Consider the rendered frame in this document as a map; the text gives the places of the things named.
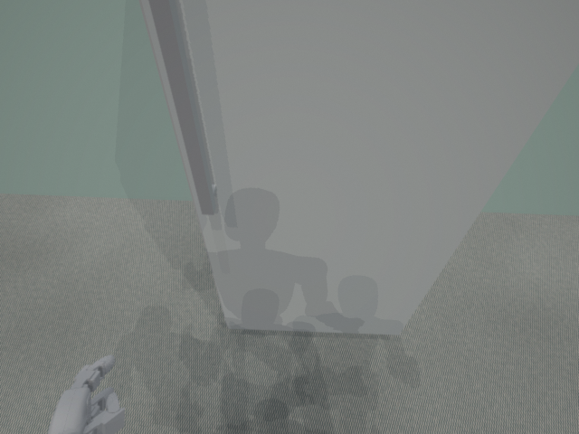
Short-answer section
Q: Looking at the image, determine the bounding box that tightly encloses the left robot hand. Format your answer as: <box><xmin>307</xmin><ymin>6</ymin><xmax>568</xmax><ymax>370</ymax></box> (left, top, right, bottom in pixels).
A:
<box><xmin>48</xmin><ymin>355</ymin><xmax>125</xmax><ymax>434</ymax></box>

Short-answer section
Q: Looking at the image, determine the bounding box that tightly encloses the fridge door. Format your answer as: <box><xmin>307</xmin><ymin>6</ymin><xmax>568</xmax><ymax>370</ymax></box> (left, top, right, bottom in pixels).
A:
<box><xmin>141</xmin><ymin>0</ymin><xmax>579</xmax><ymax>335</ymax></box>

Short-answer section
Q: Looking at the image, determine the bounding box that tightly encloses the handle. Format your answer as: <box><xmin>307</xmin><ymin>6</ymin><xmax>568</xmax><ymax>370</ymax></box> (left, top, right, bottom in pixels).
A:
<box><xmin>148</xmin><ymin>0</ymin><xmax>216</xmax><ymax>215</ymax></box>

